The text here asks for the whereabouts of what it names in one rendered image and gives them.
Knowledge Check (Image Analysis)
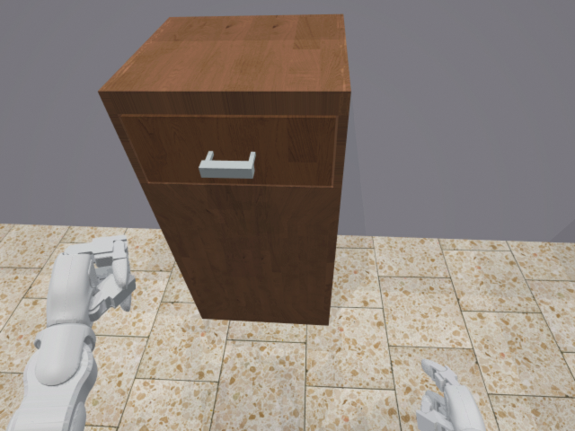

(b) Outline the drawer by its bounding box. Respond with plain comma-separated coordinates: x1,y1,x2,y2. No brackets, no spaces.
121,114,336,186

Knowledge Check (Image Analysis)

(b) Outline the robot right hand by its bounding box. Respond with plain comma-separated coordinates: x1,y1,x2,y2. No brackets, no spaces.
416,358,486,431

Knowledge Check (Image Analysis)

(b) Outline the cabinet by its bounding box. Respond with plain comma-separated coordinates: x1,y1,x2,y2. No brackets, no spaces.
98,14,351,326

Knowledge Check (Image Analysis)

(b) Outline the robot left forearm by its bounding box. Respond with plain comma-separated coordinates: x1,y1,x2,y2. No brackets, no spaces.
5,323,98,431

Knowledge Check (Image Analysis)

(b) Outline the robot left hand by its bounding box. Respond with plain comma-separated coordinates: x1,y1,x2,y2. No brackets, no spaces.
47,234,136,328

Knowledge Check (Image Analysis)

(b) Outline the handle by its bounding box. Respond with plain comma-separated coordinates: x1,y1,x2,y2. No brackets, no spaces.
199,151,256,179

